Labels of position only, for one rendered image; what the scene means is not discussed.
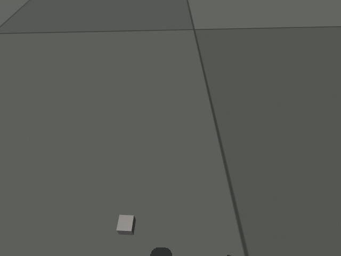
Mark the cube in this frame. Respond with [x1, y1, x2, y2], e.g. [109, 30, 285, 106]
[116, 215, 136, 235]

